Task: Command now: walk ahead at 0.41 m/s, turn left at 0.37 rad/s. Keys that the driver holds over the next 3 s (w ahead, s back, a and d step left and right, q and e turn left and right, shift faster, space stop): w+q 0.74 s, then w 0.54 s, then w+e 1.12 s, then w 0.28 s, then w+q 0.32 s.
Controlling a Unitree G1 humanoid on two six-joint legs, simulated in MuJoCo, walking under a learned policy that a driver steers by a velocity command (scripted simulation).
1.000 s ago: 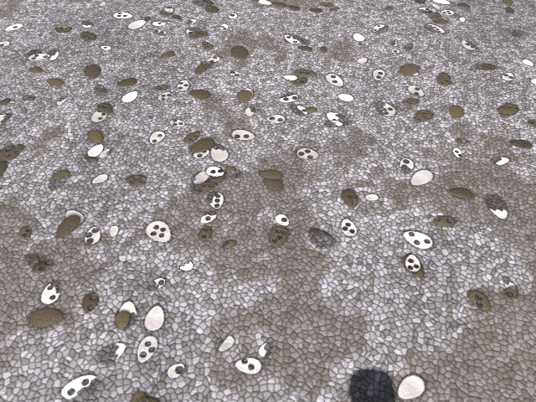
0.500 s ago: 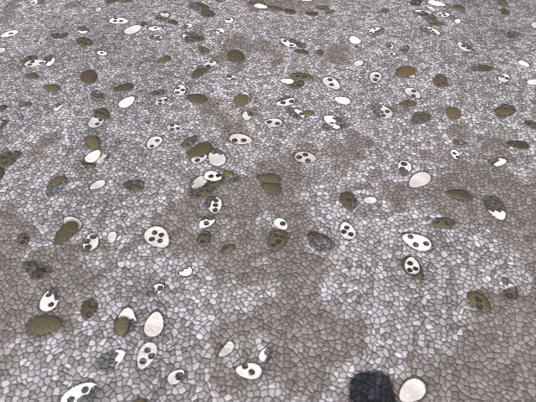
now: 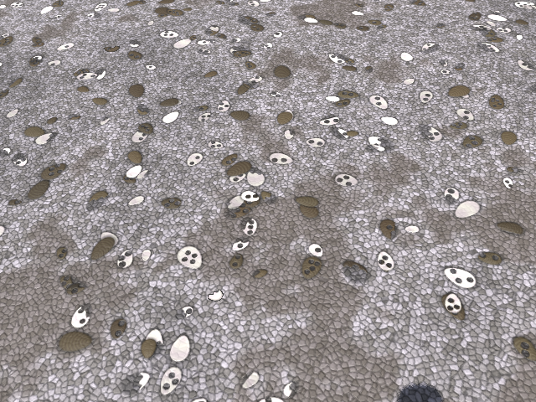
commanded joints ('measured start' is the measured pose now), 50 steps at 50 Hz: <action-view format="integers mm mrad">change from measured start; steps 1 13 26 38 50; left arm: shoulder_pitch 19 67 -43 -382 -85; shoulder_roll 81 188 151 152 118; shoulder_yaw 7 18 13 7 13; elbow -35 -23 -221 -352 -243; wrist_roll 14 -2 20 -2 10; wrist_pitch -10 26 -3 -27 -10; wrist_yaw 2 26 14 -17 -17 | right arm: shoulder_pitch -70 -342 -114 65 -20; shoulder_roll -50 -10 -99 -138 -62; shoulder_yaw -18 4 -49 -59 -21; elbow -74 -267 -221 -153 -190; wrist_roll -10 -15 -34 -16 -32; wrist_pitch -21 -14 -32 4 -12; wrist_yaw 21 86 37 -7 13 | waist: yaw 22 27 21 -92 -19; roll -148 -115 -31 55 -145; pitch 100 130 -13 5 18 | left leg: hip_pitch -368 -203 193 301 -226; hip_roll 81 36 151 135 93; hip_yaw -46 183 -236 -291 2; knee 55 -400 -842 -677 82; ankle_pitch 160 296 357 234 42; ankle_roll -1 28 254 149 -38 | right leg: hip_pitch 191 196 -478 -397 -14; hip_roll -250 -281 -147 -24 -225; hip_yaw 209 -111 144 148 371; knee -238 -161 757 111 -199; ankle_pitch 151 742 22 311 131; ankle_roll -73 -78 66 74 -182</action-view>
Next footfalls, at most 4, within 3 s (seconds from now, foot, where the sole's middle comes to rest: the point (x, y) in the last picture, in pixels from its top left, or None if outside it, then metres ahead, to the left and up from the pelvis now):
0.34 left None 0.33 0.15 -0.78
0.84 right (278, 355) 0.66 0.06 -0.78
1.34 left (152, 322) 0.75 0.42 -0.78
1.88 right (203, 222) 1.12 0.31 -0.78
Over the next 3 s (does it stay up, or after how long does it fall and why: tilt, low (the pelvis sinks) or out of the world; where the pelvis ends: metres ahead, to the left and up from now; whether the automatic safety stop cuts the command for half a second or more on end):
stays up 1.52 0.36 0.00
